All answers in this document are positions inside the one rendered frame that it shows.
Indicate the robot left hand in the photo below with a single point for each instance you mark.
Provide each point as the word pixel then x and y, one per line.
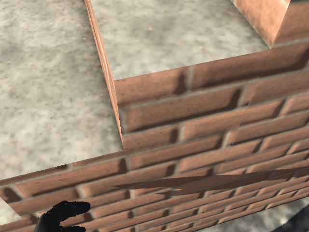
pixel 50 221

